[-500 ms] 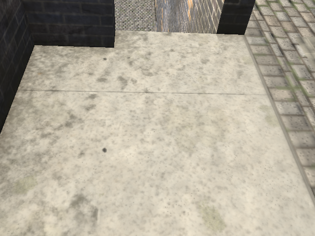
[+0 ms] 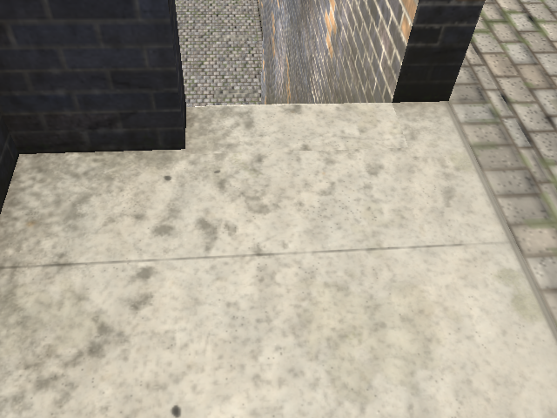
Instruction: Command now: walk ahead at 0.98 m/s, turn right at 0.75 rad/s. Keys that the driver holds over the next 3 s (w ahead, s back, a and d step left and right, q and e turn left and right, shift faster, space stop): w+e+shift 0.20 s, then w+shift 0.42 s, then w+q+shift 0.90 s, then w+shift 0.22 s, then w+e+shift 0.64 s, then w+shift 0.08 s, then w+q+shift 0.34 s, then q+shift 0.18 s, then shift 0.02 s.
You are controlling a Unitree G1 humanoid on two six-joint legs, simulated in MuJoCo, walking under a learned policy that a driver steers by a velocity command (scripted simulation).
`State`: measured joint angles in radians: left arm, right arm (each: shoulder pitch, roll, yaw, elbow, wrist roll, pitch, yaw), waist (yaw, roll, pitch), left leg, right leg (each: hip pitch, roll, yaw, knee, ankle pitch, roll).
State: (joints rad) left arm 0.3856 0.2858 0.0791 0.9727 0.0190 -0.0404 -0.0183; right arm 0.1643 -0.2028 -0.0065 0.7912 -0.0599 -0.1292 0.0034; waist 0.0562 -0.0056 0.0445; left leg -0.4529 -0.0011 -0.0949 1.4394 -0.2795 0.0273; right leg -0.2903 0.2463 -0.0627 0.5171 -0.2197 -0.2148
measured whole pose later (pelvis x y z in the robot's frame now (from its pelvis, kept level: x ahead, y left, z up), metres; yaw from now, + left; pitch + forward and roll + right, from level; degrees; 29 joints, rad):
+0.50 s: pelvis +0.46 +0.03 +0.02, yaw -19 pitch +2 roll +2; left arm 0.19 0.33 0.06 0.79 0.04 -0.06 -0.04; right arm 0.39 -0.30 -0.05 0.88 -0.03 -0.11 0.00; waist -0.03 -0.04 0.01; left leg -0.17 -0.05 0.06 0.39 -0.25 0.02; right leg -0.55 0.01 0.09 1.20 -0.27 -0.10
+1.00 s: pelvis +0.89 -0.13 +0.02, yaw -9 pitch +1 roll -2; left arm 0.44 0.30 0.06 0.91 0.02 -0.12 -0.01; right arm 0.19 -0.30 -0.05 0.80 -0.02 -0.02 0.05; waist 0.03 0.04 0.00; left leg -0.76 0.12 0.02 1.16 -0.10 0.09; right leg 0.00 0.04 -0.21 0.30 -0.32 -0.03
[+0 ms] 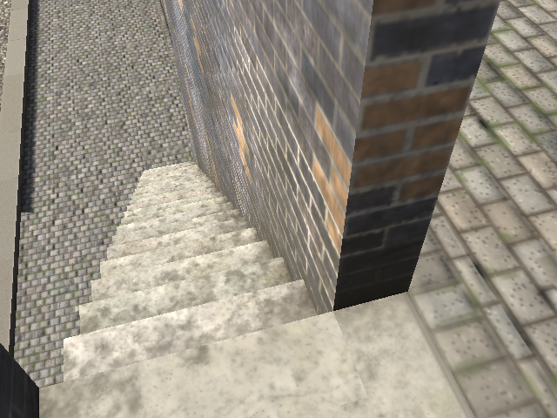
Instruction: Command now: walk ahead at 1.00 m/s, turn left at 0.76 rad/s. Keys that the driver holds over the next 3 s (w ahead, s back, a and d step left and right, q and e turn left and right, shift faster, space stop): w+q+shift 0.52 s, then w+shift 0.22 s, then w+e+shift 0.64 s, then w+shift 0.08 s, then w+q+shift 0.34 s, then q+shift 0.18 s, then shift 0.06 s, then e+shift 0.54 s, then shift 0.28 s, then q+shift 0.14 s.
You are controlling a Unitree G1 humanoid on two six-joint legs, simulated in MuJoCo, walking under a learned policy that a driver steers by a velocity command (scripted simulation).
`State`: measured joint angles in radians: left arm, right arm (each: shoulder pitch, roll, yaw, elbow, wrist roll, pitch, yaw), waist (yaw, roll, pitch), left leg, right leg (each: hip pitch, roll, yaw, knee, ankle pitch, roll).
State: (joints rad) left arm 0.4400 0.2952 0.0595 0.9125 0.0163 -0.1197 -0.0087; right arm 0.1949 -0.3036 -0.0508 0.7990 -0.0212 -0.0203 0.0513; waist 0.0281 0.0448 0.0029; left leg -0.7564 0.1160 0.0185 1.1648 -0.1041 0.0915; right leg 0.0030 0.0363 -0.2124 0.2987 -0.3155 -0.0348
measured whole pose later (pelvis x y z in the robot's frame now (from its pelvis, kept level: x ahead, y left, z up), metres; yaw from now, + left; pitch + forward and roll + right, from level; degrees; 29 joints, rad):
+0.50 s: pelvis +0.46 +0.07 -0.01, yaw +28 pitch +2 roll -1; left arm -0.01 0.19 -0.04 0.56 0.04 -0.05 0.01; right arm 0.47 -0.30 -0.06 0.83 0.00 -0.05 0.01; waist -0.10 0.03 0.03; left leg -0.07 -0.19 -0.18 0.46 -0.37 0.17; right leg -0.68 -0.09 0.08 0.75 -0.01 0.03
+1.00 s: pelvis +0.78 +0.27 -0.16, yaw +31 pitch -3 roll -3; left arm 0.56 0.23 0.07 1.02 0.00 -0.03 0.06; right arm 0.75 -0.37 -0.09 0.94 -0.03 -0.04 0.02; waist -0.12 0.02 0.09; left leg -0.27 0.05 -0.01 0.53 0.15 0.06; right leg -0.31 -0.03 0.05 1.66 -0.65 -0.05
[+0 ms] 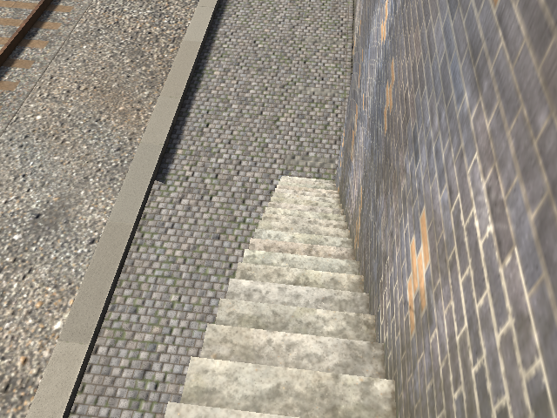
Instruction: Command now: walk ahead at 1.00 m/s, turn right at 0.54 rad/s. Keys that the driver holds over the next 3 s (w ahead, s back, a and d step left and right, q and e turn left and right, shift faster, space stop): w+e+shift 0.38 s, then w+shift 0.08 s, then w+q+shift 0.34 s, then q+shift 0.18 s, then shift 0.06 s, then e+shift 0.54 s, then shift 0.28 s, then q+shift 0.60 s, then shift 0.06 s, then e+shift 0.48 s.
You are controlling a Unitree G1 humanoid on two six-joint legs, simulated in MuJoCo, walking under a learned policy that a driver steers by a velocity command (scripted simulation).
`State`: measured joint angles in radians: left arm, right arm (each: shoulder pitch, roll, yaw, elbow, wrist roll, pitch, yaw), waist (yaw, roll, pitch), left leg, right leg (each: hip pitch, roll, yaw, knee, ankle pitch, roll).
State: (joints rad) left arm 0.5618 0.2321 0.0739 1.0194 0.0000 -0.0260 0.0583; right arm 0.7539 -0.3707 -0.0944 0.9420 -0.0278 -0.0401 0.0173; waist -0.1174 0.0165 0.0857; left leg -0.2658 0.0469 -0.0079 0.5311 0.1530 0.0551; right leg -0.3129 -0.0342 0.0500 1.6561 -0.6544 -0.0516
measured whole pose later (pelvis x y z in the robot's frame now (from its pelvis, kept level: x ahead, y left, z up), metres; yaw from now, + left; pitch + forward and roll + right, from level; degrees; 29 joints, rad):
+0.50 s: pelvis +0.27 -0.04 -0.27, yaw -23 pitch -2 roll +2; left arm 0.50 0.22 0.08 1.06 -0.03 -0.04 0.03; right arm 0.24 -0.24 -0.02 0.98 -0.11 -0.04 0.00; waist 0.06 0.02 0.01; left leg -0.70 0.04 -0.01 1.78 -0.54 0.01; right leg -0.33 0.11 0.07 0.89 -0.53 -0.11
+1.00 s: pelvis +0.59 -0.09 -0.48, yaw -5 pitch +2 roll +1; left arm 0.11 0.19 0.02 0.80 0.14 -0.07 -0.08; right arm 0.49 -0.23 0.01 0.96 -0.07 -0.10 -0.02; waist -0.03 0.00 0.02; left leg -0.35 -0.17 -0.13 0.95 -0.56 0.07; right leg -0.80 -0.05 0.12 1.10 0.28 0.02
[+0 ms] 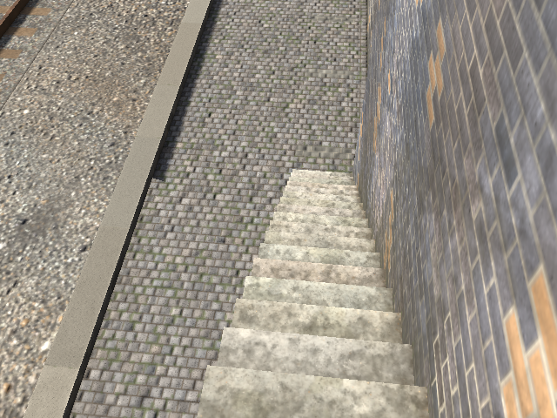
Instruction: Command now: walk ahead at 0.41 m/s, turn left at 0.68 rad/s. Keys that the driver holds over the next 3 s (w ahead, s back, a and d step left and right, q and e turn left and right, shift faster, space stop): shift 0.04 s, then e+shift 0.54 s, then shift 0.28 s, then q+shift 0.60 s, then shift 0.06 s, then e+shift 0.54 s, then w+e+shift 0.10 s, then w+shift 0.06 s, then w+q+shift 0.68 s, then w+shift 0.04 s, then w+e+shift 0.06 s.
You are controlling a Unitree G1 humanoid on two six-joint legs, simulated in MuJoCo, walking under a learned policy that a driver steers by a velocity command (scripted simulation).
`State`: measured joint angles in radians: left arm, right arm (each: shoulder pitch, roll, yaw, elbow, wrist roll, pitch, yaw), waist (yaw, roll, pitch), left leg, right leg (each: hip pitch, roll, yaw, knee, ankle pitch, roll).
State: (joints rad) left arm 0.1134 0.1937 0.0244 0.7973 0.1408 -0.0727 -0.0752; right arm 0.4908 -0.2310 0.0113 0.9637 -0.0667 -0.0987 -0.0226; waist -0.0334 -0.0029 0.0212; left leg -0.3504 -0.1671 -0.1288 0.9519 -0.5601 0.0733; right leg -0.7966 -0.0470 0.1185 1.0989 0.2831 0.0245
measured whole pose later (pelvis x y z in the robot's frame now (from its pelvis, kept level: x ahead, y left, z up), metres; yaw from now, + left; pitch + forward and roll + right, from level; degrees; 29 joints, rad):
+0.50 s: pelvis +0.20 -0.02 -0.19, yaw -8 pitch +5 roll +1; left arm 0.40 0.22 0.07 0.79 0.08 -0.08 -0.09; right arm 0.09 -0.22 0.05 0.65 -0.02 -0.10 -0.05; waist 0.08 -0.05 -0.07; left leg -0.48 -0.05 0.02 0.89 -0.47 0.07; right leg -0.58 0.17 0.19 1.11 -0.49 -0.05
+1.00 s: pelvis +0.25 -0.11 -0.31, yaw -16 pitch +3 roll +3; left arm 0.06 0.26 0.00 0.62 0.09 -0.01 -0.13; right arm 0.45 -0.32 0.00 0.83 -0.10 -0.05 0.04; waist -0.15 -0.03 0.03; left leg -0.53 0.15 0.03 1.51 -0.93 -0.13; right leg -0.58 -0.10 -0.01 0.58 0.30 -0.01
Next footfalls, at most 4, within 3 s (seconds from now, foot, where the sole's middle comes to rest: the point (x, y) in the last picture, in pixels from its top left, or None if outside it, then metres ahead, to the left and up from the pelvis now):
0.12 right None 0.19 -0.11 -0.92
0.42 left None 0.23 0.09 -0.92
1.02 right None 0.38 -0.34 -1.11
1.54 left None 0.26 0.10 -0.92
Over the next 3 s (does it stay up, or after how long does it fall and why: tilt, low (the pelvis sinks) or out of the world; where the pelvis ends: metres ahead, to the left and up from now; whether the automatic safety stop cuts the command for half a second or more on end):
stays up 0.60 -0.09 -0.57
